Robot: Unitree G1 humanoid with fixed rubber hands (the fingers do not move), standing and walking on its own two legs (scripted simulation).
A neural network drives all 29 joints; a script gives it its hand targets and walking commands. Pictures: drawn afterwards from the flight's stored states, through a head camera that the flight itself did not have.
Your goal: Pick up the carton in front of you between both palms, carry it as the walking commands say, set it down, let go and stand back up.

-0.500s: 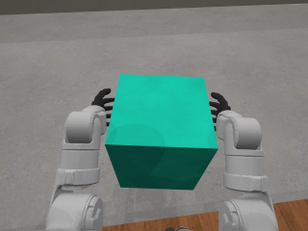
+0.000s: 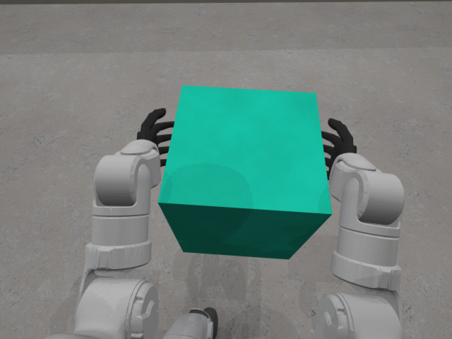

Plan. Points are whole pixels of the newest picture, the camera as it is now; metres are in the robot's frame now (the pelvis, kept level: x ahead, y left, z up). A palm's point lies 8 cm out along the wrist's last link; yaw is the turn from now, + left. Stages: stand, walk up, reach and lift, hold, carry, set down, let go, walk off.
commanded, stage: carry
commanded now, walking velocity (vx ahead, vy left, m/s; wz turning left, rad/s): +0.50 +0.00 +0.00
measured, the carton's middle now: (241, 182) +0.37 +0.03 +0.07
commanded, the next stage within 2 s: none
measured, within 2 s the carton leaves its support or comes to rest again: neither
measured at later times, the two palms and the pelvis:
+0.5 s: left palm (179, 107) +0.67 +0.23 -0.04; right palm (288, 116) +0.67 -0.07 -0.03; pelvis +0.32 +0.08 -0.09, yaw +3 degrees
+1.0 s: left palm (163, 30) +0.95 +0.34 +0.03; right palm (255, 35) +0.97 +0.04 +0.03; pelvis +0.67 +0.17 -0.08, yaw +3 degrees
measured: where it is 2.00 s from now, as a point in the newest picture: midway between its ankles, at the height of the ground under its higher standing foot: (215, 174)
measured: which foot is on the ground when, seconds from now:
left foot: up 0.00-0.04, down 0.06-0.58, up 0.60-0.94, down 0.96-1.00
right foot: down 0.00-0.10, up 0.12-0.54, down 0.56-0.98, up 1.00-1.00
